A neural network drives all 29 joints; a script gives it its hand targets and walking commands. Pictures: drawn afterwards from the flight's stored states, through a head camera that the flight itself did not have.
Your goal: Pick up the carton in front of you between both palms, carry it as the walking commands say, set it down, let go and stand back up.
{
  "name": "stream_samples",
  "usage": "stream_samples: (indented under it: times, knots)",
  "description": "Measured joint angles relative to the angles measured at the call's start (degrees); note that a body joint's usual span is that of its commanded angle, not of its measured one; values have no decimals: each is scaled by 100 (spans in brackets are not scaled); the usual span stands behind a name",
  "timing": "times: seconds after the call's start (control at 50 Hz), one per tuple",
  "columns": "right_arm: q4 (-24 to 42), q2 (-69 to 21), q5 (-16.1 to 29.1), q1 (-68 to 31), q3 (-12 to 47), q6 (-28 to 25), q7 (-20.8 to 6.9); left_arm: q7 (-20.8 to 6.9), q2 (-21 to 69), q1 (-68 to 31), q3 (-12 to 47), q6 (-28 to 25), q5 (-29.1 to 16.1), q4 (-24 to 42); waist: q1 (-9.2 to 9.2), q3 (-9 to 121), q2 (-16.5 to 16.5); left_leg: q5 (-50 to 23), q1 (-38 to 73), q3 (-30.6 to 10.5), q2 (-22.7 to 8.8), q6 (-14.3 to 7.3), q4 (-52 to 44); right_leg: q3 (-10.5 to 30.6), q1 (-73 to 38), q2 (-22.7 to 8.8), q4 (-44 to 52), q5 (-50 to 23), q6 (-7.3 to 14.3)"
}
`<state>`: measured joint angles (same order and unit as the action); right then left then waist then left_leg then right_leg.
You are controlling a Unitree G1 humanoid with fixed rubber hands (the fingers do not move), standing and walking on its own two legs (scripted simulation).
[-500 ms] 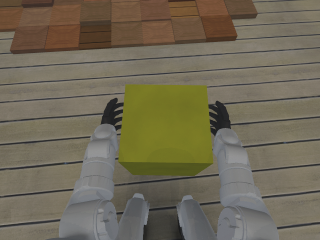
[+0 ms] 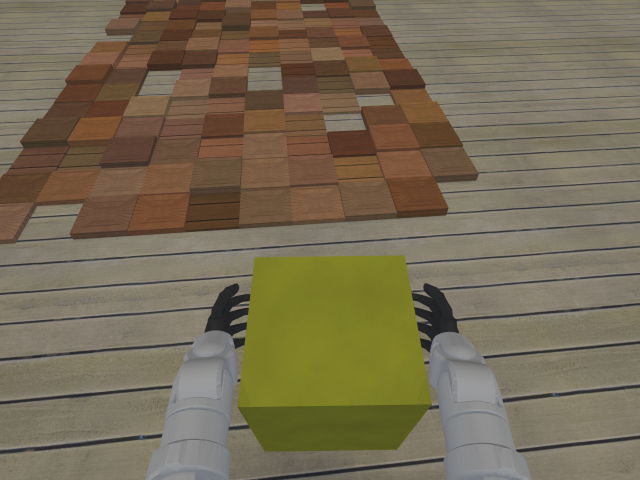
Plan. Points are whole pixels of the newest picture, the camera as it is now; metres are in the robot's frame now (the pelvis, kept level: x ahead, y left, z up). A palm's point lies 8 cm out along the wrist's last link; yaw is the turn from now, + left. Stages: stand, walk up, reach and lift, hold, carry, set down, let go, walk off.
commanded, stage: reach and lift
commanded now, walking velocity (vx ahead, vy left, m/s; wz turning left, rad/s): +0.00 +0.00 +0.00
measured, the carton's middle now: (330, 359) +0.30 +0.00 -0.07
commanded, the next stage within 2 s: hold in 1.10 s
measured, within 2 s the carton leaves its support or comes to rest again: neither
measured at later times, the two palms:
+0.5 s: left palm (214, 333) +0.29 +0.15 +0.04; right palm (450, 334) +0.29 -0.15 +0.04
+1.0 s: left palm (214, 329) +0.29 +0.15 +0.04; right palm (453, 329) +0.29 -0.15 +0.05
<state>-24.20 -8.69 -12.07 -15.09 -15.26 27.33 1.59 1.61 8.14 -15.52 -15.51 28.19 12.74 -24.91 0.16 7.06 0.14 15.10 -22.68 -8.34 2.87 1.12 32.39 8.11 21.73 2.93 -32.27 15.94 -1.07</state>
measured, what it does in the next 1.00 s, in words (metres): stands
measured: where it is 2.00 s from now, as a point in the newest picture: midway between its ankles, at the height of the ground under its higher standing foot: outside the picture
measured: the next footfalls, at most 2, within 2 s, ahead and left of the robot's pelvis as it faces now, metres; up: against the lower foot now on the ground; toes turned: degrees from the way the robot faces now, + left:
none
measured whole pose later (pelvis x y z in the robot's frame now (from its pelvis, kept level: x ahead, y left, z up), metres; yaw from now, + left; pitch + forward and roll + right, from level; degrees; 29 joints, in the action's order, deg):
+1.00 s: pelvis +0.01 +0.00 +0.01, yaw +0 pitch -4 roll +0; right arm -15.8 -8.4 -15.3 -13.8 -12.4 38.8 -0.7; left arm 0.4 8.4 -13.7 -12.4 39.6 15.3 -16.1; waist 0.2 0.5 0.3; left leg 11.2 -5.4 -8.0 2.1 0.8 21.0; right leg 7.9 4.6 1.9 -21.2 12.1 -0.8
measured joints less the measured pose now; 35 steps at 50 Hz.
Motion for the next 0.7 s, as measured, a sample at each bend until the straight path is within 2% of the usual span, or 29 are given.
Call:
stream_samples:
  times: [0.08,0.2,0.48,0.7]
  knots:
    - [206,21,-68,94,106,349,-74,-2,33,174,98,322,58,265,17,-104,-18,-130,640,6,-25,-17,-390,16,-641,-31,400,-138,6]
    - [105,-25,-370,-104,-50,673,-206,-96,68,-13,-30,652,284,168,19,-338,-3,-219,1109,15,-32,-25,-574,17,-1102,-52,568,-219,8]
    - [246,-92,-471,-345,-238,709,-275,-168,120,-321,-188,735,399,286,-7,-651,-2,-278,1140,48,-41,-24,-575,10,-1134,-57,578,-286,-2]
    - [492,-33,-433,-125,24,905,-271,-152,81,-57,67,917,363,564,17,-660,15,-327,1449,46,-48,-38,-880,-5,-1432,-97,856,-317,9]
